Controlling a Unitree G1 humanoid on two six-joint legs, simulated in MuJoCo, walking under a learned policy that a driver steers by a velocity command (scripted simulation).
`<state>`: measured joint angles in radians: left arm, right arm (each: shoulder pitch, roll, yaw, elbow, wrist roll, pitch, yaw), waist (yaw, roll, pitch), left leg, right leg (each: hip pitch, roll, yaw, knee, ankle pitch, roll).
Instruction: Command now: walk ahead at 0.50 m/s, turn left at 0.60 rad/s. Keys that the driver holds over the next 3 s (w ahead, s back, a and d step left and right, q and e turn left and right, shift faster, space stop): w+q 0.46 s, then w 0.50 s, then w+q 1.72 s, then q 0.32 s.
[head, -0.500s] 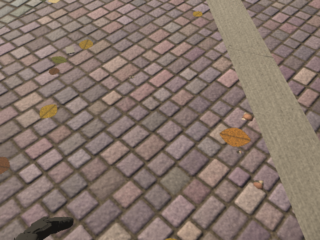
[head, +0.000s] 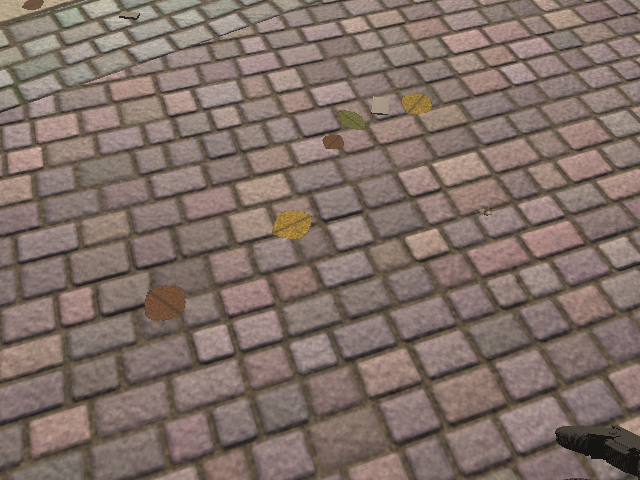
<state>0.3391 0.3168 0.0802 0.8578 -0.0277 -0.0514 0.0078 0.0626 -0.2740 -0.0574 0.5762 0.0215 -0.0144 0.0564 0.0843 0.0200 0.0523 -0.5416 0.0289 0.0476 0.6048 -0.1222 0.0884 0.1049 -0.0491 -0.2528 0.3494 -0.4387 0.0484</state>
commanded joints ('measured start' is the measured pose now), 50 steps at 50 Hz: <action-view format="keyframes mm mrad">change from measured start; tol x32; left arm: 1 -50 167 30 -79 9 -4 15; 20 -410 75 -14 -249 22 -65 -35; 27 67 216 52 -129 30 -67 -36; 50 23 80 -22 -65 42 -14 -3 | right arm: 1 386 -237 -111 28 4 9 -28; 27 469 -66 -7 85 18 -36 -76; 45 -73 -70 6 -13 -2 -65 -24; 50 377 -254 -67 92 -20 -53 -46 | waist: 1 -264 -17 -229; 24 -66 108 -86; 27 -26 -342 -394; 31 -45 -89 -33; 50 -221 86 -321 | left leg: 1 635 -26 -82 -64 -2 112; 3 965 300 -881 -290 -324 327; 11 336 116 -365 -382 218 212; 23 413 105 -481 -195 58 95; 29 -240 -31 -216 696 -329 -71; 46 35 15 -63 -77 61 -54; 50 727 198 -300 -106 84 91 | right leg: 1 -323 -159 36 585 849 -83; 2 -773 45 110 938 -114 -27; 3 -875 60 340 1046 -160 -37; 16 -632 18 302 280 519 27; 24 -395 50 310 89 391 -67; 27 278 -368 1073 -27 -12 -343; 32 -217 -189 628 -142 180 -249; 46 -139 -206 376 -149 496 -212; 50 -410 -61 206 535 456 -97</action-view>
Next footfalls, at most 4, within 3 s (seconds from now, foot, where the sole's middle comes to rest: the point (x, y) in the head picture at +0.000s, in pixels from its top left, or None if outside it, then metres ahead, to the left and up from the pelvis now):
0.02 left None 0.18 0.09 -0.76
0.50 right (383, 460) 0.49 -0.06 -0.76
0.98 left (229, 378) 0.63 0.28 -0.76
1.46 right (279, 254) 0.98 0.21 -0.76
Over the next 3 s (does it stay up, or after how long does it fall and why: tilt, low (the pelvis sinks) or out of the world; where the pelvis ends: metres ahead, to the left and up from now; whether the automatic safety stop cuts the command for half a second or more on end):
stays up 1.17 0.88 0.00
